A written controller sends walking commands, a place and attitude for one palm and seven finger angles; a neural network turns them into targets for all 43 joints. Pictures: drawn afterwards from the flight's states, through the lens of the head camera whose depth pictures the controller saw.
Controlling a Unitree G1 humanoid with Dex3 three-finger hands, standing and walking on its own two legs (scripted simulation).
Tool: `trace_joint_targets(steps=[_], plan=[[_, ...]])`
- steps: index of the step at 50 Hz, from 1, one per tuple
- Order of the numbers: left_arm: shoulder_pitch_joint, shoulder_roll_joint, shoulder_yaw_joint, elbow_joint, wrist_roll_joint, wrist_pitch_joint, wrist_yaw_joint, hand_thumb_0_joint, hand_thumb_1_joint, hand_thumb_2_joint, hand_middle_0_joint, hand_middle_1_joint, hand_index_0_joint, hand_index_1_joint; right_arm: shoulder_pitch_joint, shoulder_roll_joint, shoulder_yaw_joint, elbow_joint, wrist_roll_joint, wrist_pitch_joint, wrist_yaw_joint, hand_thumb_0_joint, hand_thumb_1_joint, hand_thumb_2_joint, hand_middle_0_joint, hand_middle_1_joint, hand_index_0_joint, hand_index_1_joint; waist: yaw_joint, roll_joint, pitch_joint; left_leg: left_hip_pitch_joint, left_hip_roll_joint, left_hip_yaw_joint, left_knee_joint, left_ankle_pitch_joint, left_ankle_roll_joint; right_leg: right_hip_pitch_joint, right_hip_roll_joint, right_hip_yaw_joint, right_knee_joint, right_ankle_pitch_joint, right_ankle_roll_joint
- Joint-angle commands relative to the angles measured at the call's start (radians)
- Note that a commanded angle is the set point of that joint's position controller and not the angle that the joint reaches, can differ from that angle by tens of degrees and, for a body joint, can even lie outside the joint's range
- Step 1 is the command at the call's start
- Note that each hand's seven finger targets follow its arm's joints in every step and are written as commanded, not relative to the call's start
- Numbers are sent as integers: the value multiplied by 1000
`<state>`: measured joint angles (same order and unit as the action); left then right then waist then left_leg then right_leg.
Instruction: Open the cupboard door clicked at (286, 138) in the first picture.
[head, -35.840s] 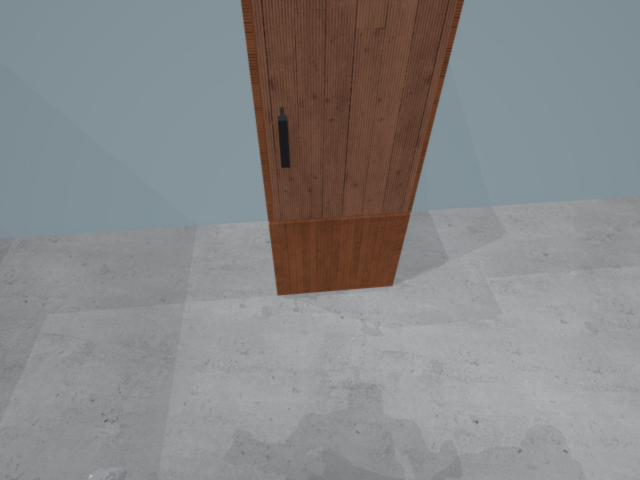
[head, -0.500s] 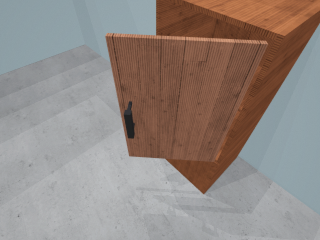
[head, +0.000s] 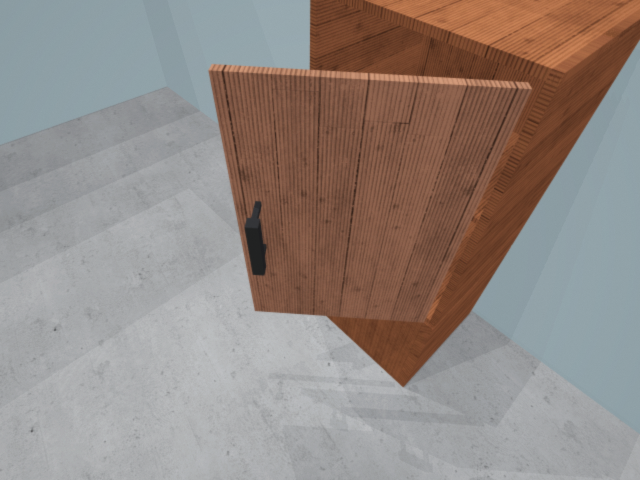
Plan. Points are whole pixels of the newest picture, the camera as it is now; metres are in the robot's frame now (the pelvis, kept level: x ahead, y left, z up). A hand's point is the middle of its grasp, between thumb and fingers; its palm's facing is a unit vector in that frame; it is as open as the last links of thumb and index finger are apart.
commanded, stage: look again from close up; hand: left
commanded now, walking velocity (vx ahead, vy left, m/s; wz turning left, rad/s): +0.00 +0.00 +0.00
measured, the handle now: (258, 239) +0.51 +0.14 -0.05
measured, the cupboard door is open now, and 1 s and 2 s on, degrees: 43 43 43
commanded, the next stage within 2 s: raise the hand with hooked fingers in 0.10 s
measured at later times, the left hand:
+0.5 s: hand (176, 435) +0.18 +0.18 -0.02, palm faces +0.02 -1.00 -0.04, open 8.0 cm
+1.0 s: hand (151, 439) +0.18 +0.22 -0.05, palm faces -0.01 -1.00 -0.05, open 10.8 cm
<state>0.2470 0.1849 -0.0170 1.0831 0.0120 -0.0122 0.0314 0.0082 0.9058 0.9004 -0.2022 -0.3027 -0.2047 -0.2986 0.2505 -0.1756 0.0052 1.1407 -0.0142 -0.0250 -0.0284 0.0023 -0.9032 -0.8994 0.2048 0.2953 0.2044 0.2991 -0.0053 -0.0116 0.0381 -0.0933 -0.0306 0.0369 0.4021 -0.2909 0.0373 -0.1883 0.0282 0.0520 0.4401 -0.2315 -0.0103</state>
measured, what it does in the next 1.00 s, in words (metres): lowers itself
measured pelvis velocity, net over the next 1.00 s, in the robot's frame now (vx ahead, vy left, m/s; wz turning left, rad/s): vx -0.06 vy -0.02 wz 0.06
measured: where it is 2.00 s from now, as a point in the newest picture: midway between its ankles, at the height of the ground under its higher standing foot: outside the picture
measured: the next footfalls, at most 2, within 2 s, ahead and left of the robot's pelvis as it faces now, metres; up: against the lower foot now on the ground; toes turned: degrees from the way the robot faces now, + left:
none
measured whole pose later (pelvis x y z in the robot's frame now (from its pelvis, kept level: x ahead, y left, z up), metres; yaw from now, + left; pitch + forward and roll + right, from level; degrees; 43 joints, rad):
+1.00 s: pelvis -0.06 -0.02 -0.10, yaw +4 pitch +16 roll -2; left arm 0.22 0.33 0.30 0.18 -0.36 -0.34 -0.45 0.01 0.17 0.59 -0.26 -0.78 -0.26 -0.77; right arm 0.28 -0.22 0.04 0.56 0.03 -0.23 -0.06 0.01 -0.90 -0.90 0.21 0.30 0.21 0.30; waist -0.02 0.03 -0.14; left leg -0.92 -0.02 -0.04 1.20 -0.55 0.01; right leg -0.95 0.03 -0.06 1.13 -0.46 -0.03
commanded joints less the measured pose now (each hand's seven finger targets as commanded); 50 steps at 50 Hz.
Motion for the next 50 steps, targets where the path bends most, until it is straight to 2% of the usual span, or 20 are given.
trace_joint_targets(steps=[1,9,10,11,12,13,14,15,16,17,20,22,23,25,28,32,36,38,43,50], plan=[[40,119,28,-41,-3,-17,5,0,900,900,-200,-300,-200,-300,41,-122,-20,-29,4,-19,-10,0,-900,-900,200,300,200,300,5,7,8,-53,131,-98,-74,197,1,21,-119,94,-53,224,-43],[39,113,28,-38,-2,-15,5,0,900,900,-200,-300,-200,-300,42,-121,-19,-28,4,-21,-12,0,-900,-900,200,300,200,300,7,8,18,-56,134,-102,-82,207,4,20,-115,89,-51,213,-40],[137,104,28,13,6,-32,50,0,900,900,-200,-300,-200,-300,-31,-120,-18,-95,14,-24,-6,0,-900,-900,200,300,200,300,33,61,-23,-70,154,-46,112,419,-26,24,-170,79,10,600,-15],[-607,383,233,-1543,-195,-236,41,0,877,890,-202,-315,-202,-315,7,-262,-42,-450,63,-168,-41,0,-900,-900,200,300,200,300,-59,207,-526,141,30,-90,5,560,-52,137,-61,-12,68,474,-32],[-134,297,214,-1255,-108,-183,65,0,853,880,-203,-330,-203,-330,-74,-188,-29,-406,37,-256,-73,0,-900,-900,200,300,200,300,24,308,-465,186,83,-69,14,696,-54,46,-25,-34,112,193,-48],[150,54,71,-1053,-154,-57,72,0,830,870,-205,-345,-205,-345,-73,-150,-34,-408,48,-276,-56,0,-900,-900,200,300,200,300,-3,266,-264,44,85,-83,16,641,-94,-69,-40,-99,118,31,-32],[58,-9,56,-1009,-173,-65,51,0,807,860,-207,-360,-207,-360,-38,-164,-36,-392,48,-273,-43,0,-900,-900,200,300,200,300,-52,83,-74,-62,84,-91,41,478,-78,-161,-37,-119,98,29,-13],[-40,40,102,-1009,-188,-129,23,0,783,850,-208,-375,-208,-375,-61,-204,-55,-454,37,-282,-33,0,-900,-900,200,300,200,300,-65,-9,18,-177,64,-107,99,299,-55,-231,-35,-131,86,31,-9],[8,85,180,-933,-197,-202,-13,0,760,840,-210,-390,-210,-390,-48,-221,-71,-472,24,-284,-28,0,-900,-900,200,300,200,300,-56,-116,-7,-271,49,-99,158,186,-49,-281,-32,-147,113,6,-10],[138,28,173,-843,-216,-277,-64,0,737,830,-212,-405,-212,-405,-67,-214,-73,-513,14,-288,-19,0,-900,-900,200,300,200,300,-22,-183,-24,-367,37,-94,218,100,-43,-337,-28,-160,176,-49,-10],[264,-8,177,-795,-263,-518,-258,0,667,800,-217,-450,-217,-450,-104,-203,-85,-619,14,-304,25,0,-900,-900,200,300,200,300,47,-129,-153,-537,2,-52,394,21,-63,-446,-26,-133,378,-102,-28],[241,58,206,-800,-284,-655,-392,0,620,780,-220,-480,-220,-480,-127,-213,-94,-682,19,-312,45,0,-900,-900,200,300,200,300,44,-110,-202,-656,-15,-38,507,-42,-59,-513,-31,-88,460,-149,-34],[215,132,262,-785,-287,-685,-456,0,597,770,-222,-495,-222,-495,-114,-227,-100,-706,23,-308,51,0,-900,-900,200,300,200,300,52,-43,-223,-687,-22,-35,552,-42,-57,-523,-34,-54,500,-152,-46],[171,158,284,-877,-334,-647,-513,0,550,750,-225,-525,-225,-525,-147,-227,-94,-788,46,-297,40,0,-900,-900,200,300,200,300,65,-71,-314,-773,-33,-11,591,-142,-34,-515,-46,9,490,-297,-27],[-23,231,341,-1091,-390,-547,-491,0,480,720,-230,-570,-230,-570,-138,-234,-84,-850,54,-280,7,0,-900,-900,200,300,200,300,45,31,-332,-795,-19,-39,610,-193,-22,-570,-30,17,502,-405,-27],[-90,228,307,-1342,-351,-539,-406,0,387,680,-237,-630,-237,-630,-71,-210,-70,-821,41,-269,-22,0,-900,-900,200,300,200,300,-4,102,-406,-712,11,-65,648,-68,-3,-553,-14,-9,522,-216,-26],[-90,224,273,-1283,-326,-512,-428,0,293,640,-243,-690,-243,-690,-53,-211,-55,-757,39,-267,-39,0,-900,-900,200,300,200,300,-45,95,-379,-743,22,-80,683,-37,-3,-575,-6,-29,538,-147,-19],[-86,243,294,-1172,-344,-467,-462,0,247,620,-247,-720,-247,-720,-61,-220,-48,-743,45,-268,-46,0,-900,-900,200,300,200,300,-41,80,-340,-776,22,-89,677,-70,-7,-582,0,-32,526,-199,-23],[-58,305,396,-1101,-391,-373,-493,0,130,570,-255,-795,-255,-795,-83,-212,-42,-761,55,-270,-52,0,-900,-900,200,300,200,300,13,39,-411,-807,11,-78,642,-77,-8,-474,-20,-7,475,-273,-14],[-63,311,437,-1066,-406,-411,-484,0,-33,500,-267,-900,-267,-900,-52,-211,-48,-748,49,-282,-43,0,-900,-900,200,300,200,300,15,0,-417,-804,12,-73,623,-38,-9,-465,-25,-14,478,-224,-8]])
